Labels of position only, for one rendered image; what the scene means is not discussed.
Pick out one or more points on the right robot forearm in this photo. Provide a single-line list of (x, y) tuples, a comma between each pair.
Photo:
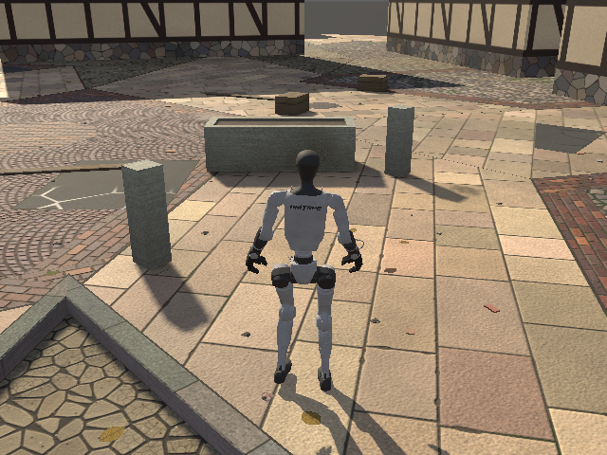
[(352, 248)]

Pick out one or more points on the robot left hand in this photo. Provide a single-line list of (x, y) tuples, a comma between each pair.
[(259, 260)]

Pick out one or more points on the left robot forearm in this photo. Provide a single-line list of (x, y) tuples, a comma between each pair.
[(257, 246)]

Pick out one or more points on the robot right hand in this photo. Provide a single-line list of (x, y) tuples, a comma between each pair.
[(358, 263)]

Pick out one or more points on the left robot shin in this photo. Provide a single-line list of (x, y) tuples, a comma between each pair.
[(284, 332)]

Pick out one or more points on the robot left foot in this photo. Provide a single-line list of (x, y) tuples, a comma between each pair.
[(279, 376)]

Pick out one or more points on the right robot upper arm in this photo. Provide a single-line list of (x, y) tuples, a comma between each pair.
[(334, 201)]

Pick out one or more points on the left robot upper arm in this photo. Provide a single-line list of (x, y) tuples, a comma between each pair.
[(276, 199)]

